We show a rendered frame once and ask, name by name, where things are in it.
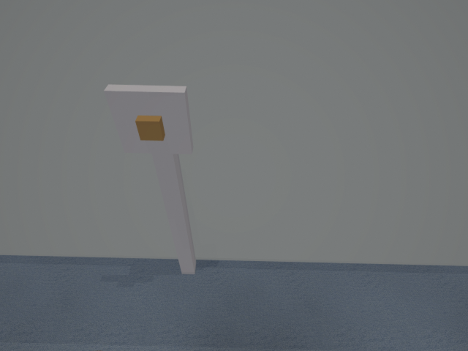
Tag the button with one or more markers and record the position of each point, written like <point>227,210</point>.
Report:
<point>150,127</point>

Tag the panel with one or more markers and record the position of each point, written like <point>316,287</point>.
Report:
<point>126,102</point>

